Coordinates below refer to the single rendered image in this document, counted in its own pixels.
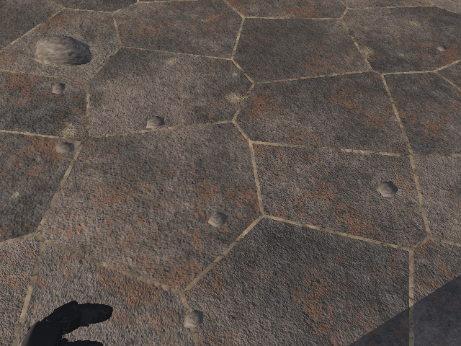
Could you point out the robot left hand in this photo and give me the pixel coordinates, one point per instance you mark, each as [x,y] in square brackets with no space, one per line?
[64,320]

